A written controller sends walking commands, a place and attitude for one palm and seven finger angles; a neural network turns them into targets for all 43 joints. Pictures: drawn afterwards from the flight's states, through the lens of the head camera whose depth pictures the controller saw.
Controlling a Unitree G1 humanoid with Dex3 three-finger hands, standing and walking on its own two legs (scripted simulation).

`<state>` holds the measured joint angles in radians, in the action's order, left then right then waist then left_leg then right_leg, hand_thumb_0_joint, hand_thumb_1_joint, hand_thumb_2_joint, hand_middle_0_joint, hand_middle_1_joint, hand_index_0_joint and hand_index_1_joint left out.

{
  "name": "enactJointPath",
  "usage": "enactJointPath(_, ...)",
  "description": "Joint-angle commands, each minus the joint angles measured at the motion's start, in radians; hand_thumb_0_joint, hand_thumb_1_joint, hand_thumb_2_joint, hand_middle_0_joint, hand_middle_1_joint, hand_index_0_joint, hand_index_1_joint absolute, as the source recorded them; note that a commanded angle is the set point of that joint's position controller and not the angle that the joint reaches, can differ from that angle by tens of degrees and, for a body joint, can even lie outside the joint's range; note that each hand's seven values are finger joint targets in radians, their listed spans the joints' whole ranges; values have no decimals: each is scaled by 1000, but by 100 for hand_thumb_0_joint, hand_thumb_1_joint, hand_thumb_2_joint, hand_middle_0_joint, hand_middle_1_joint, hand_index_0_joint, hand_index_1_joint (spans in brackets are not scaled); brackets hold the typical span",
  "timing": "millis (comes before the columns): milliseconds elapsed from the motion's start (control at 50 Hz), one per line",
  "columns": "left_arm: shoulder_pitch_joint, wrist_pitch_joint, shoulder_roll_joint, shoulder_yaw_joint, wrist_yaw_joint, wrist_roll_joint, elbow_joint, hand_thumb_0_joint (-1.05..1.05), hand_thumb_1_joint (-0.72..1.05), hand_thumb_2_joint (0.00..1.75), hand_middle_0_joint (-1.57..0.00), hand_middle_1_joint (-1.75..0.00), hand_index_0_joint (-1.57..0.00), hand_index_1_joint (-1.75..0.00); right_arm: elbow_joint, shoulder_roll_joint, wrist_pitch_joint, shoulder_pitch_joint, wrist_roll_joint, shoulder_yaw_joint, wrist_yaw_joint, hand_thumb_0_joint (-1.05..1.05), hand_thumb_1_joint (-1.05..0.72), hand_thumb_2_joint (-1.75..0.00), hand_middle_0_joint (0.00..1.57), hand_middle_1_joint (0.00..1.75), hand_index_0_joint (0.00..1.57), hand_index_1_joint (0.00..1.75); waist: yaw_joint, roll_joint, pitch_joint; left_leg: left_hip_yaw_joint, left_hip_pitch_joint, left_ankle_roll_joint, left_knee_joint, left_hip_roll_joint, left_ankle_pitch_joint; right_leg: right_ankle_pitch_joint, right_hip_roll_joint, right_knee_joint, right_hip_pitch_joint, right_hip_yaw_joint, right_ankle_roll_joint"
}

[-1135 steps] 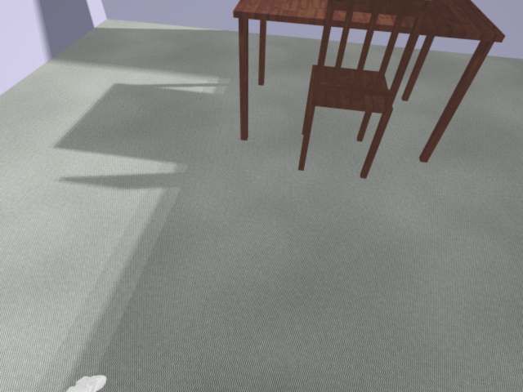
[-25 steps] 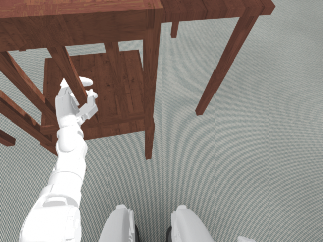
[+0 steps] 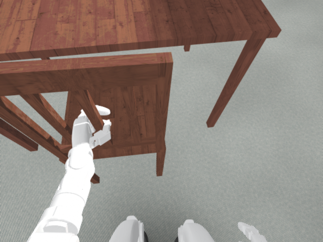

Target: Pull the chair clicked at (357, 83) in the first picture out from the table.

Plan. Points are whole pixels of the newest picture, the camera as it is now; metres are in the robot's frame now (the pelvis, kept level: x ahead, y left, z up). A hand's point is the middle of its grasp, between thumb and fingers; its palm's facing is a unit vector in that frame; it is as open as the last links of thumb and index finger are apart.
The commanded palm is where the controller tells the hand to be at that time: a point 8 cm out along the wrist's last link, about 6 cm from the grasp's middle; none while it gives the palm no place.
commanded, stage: step backward, pulling the chair out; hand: left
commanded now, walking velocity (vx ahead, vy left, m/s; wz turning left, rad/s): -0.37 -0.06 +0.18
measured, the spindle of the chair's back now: (97, 121) +0.42 +0.17 -0.02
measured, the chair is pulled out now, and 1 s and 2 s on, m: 0.04 0.19 0.25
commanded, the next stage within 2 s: none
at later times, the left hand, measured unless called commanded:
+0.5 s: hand (109, 146) +0.35 +0.13 -0.02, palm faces +0.02 -0.99 -0.15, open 5.4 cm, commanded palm +0.33 +0.18 -0.01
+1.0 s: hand (113, 188) +0.25 +0.11 -0.02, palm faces +0.00 -0.99 -0.16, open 5.5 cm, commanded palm +0.26 +0.16 -0.01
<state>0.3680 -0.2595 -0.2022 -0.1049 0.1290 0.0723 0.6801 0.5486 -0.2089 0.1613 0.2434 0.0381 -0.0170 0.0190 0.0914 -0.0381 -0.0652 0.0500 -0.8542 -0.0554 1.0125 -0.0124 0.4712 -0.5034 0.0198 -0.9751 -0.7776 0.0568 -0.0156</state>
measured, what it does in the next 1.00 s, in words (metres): rises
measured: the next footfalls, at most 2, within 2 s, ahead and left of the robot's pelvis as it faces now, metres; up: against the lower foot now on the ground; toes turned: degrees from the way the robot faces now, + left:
left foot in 1.48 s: -0.11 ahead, +0.14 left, +0.00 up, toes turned +4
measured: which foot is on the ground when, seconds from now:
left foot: down 0.00-1.00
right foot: down 0.00-1.00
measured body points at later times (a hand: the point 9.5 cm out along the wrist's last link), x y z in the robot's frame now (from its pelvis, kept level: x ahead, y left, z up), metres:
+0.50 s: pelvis -0.02 -0.01 +0.06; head +0.09 -0.01 +0.49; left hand +0.34 +0.18 +0.00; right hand +0.02 -0.26 -0.08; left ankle +0.01 +0.08 -0.67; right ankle -0.03 -0.11 -0.67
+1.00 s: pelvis -0.09 -0.01 +0.05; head -0.02 -0.02 +0.50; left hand +0.24 +0.16 +0.00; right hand +0.01 -0.28 -0.07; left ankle +0.01 +0.08 -0.67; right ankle -0.03 -0.11 -0.67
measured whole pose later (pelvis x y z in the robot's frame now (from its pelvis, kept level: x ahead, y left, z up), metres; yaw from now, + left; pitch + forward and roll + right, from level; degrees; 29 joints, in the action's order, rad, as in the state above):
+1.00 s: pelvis -0.09 -0.01 +0.05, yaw +2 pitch +3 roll -2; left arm 0.44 -0.25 -0.14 0.02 0.10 0.07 1.08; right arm 0.73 -0.27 -0.04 0.24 0.06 -0.02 0.11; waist 0.06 -0.04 0.09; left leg 0.03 -0.49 -0.04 0.55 -0.01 0.12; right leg -0.18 0.03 -0.53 -0.42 0.07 -0.03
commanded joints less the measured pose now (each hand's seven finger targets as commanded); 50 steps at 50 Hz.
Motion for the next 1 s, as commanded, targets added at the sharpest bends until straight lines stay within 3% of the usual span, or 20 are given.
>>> enactJointPath(0, 334, 38, -164, 30, 21, -65, -42, 0, 90, 90, -50, -145, -50, -145, -44, -166, -7, 119, 12, 47, 63, 0, -90, -90, 20, 30, 20, 30, 6, 0, -380, -128, 417, -4, -273, -76, -505, 618, -71, 234, 305, -82, 25)
enactJointPath(40, 388, 33, -169, 29, 18, -67, 32, 0, 90, 90, -50, -145, -50, -145, -16, -169, -8, 139, 5, 47, 71, 0, -90, -90, 20, 30, 20, 30, 8, -8, -416, -122, 503, 0, -280, -91, -727, 792, -86, 255, 353, -88, 39)
enactJointPath(80, 423, 19, -177, 28, 6, -68, 96, 0, 90, 90, -50, -145, -50, -145, -1, -172, -11, 139, 2, 50, 76, 0, -90, -90, 20, 30, 20, 30, 1, -83, -407, -141, 577, 3, -311, -109, -866, 767, -89, 273, 347, -89, 32)
enactJointPath(120, 408, 9, -164, 36, -9, -63, 144, 0, 90, 90, -50, -145, -50, -145, 13, -170, -16, 135, -2, 51, 75, 0, -90, -90, 20, 30, 20, 30, -6, -155, -386, -188, 660, 0, -350, -141, -979, 581, -75, 287, 308, -84, 24)
enactJointPath(160, 392, 0, -147, 47, -23, -60, 170, 0, 90, 90, -50, -145, -50, -145, 21, -169, -25, 125, -6, 56, 72, 0, -90, -90, 20, 30, 20, 30, -12, -193, -369, -219, 726, -3, -384, -163, -1015, 429, -60, 321, 288, -79, 16)
enactJointPath(240, 358, -13, -139, 48, -41, -60, 152, 0, 90, 90, -50, -145, -50, -145, 28, -166, -48, 109, -19, 57, 66, 0, -90, -90, 20, 30, 20, 30, -23, -221, -374, -236, 832, 1, -416, -186, -1131, 372, -48, 370, 292, -78, 10)
enactJointPath(320, 312, -24, -150, 32, -48, -62, 111, 0, 90, 90, -50, -145, -50, -145, 30, -168, -60, 106, -22, 62, 62, 0, -90, -90, 20, 30, 20, 30, -24, -167, -407, -222, 876, 7, -415, -192, -1183, 466, -49, 415, 343, -84, 8)
enactJointPath(380, 299, -25, -173, 15, -50, -61, 87, 0, 90, 90, -50, -145, -50, -145, 24, -173, -67, 91, -16, 69, 67, 0, -90, -90, 20, 30, 20, 30, -27, -110, -429, -199, 815, 7, -420, -186, -1073, 590, -62, 448, 437, -96, 1)
enactJointPath(460, 328, -25, -179, 30, -44, -55, 82, 0, 90, 90, -50, -145, -50, -145, 30, -174, -78, 86, 0, 67, 79, 0, -90, -90, 20, 30, 20, 30, -18, -57, -427, -151, 689, 24, -436, -152, -829, 809, -112, 467, 553, -122, -5)
enactJointPath(520, 354, -20, -198, 33, -35, -53, 105, 0, 90, 90, -50, -145, -50, -145, 47, -181, -90, 80, 9, 66, 84, 0, -90, -90, 20, 30, 20, 30, -18, -68, -413, -137, 648, 28, -447, -130, -714, 819, -133, 474, 572, -135, -1)
enactJointPath(540, 364, -19, -193, 46, -33, -53, 109, 0, 90, 90, -50, -145, -50, -145, 51, -182, -94, 77, 10, 64, 86, 0, -90, -90, 20, 30, 20, 30, -17, -95, -403, -135, 642, 30, -453, -123, -685, 791, -137, 478, 562, -134, 1)
enactJointPath(600, 388, -16, -205, 46, -25, -48, 142, 0, 90, 90, -50, -145, -50, -145, 64, -185, -108, 63, 15, 60, 89, 0, -90, -90, 20, 30, 20, 30, -19, -104, -368, -150, 625, 21, -472, -115, -614, 677, -127, 489, 534, -128, 15)
enactJointPath(720, 431, -24, -183, 76, -17, -34, 170, 0, 90, 90, -50, -145, -50, -145, 74, -182, -152, 25, 24, 53, 94, 0, -90, -90, 20, 30, 20, 30, -28, -63, -288, -162, 581, 7, -508, -99, -400, 391, -124, 543, 494, -141, 30)
enactJointPath(860, 439, -42, -162, 99, -7, -31, 196, 0, 90, 90, -50, -145, -50, -145, 79, -183, -215, 2, 24, 48, 103, 0, -90, -90, 20, 30, 20, 30, -38, -16, -204, -177, 578, 4, -548, -90, -121, 66, -131, 616, 408, -160, 11)
enactJointPath(940, 438, -49, -154, 107, -2, -32, 204, 0, 90, 90, -50, -145, -50, -145, 94, -192, -243, 6, 20, 45, 109, 0, -90, -90, 20, 30, 20, 30, -44, -28, -195, -208, 578, -1, -578, -108, -102, 51, -112, 576, 397, -147, 3)
enactJointPath(980, 434, -49, -162, 99, 0, -34, 205, 0, 90, 90, -50, -145, -50, -145, 102, -200, -253, 3, 13, 45, 115, 0, -90, -90, 20, 30, 20, 30, -48, -54, -200, -259, 564, -15, -622, -144, -115, 79, -85, 499, 409, -125, 1)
